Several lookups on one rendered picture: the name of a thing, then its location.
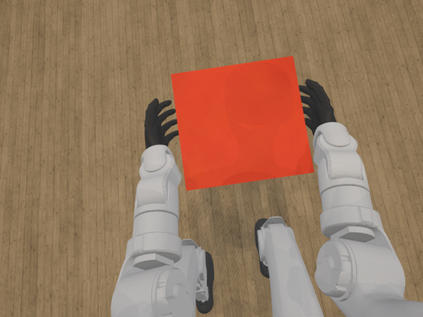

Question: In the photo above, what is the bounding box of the robot right hand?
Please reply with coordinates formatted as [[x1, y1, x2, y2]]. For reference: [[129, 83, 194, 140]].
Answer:
[[299, 79, 336, 136]]

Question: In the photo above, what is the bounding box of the carton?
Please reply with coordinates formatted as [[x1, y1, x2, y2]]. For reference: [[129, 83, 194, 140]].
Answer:
[[171, 56, 314, 191]]

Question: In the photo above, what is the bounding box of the right robot forearm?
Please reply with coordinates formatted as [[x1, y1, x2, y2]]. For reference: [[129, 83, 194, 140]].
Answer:
[[313, 122, 405, 289]]

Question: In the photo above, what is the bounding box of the robot left hand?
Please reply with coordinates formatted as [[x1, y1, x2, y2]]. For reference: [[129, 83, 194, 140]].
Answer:
[[145, 98, 179, 149]]

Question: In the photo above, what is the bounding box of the right robot upper arm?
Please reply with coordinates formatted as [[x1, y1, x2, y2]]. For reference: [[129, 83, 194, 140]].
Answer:
[[315, 238, 423, 317]]

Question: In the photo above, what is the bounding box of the left robot upper arm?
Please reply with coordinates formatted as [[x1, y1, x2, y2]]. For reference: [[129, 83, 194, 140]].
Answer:
[[111, 265, 194, 317]]

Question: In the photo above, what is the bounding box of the left robot thigh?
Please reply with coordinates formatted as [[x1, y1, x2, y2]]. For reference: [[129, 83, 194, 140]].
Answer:
[[174, 245, 206, 317]]

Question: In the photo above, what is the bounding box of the robot left foot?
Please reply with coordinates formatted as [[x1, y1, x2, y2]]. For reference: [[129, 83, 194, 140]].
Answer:
[[196, 252, 214, 314]]

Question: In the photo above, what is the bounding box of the left robot forearm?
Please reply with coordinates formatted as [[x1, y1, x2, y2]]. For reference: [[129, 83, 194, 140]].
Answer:
[[111, 145, 182, 317]]

